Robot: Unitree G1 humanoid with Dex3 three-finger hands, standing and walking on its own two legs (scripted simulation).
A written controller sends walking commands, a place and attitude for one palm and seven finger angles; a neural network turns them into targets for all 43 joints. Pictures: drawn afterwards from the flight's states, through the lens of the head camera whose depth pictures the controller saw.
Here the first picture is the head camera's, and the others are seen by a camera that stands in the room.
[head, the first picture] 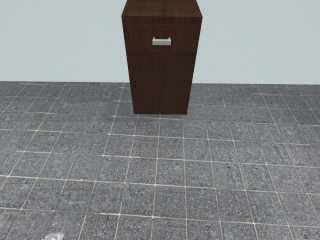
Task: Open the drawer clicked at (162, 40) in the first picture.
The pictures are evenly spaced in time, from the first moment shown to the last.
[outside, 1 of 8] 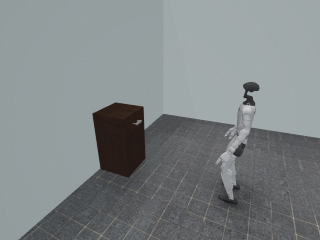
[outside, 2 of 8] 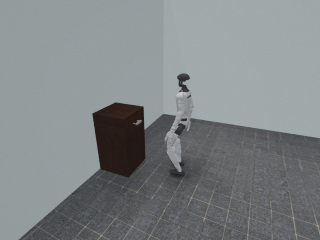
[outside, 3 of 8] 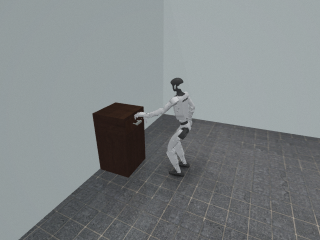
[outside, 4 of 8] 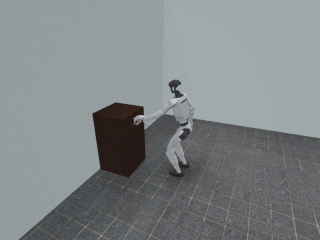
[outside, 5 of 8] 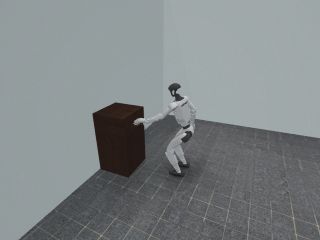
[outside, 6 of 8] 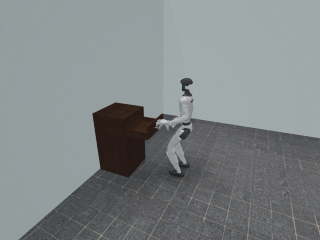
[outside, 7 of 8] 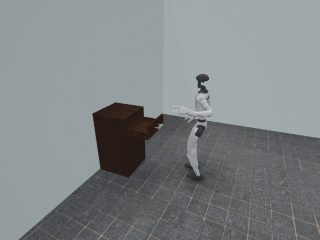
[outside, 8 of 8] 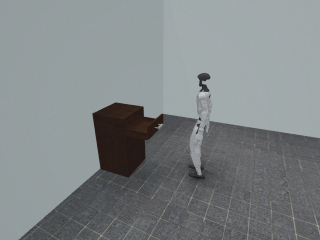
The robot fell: no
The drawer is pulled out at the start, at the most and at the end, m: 0.00 0.30 0.30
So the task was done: yes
